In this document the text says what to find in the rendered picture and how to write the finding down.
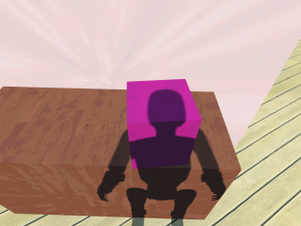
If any carton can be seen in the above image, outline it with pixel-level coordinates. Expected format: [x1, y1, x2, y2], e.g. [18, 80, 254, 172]
[126, 79, 202, 170]

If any pedestal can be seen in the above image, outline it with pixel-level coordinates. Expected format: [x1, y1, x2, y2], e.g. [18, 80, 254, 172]
[0, 87, 242, 220]

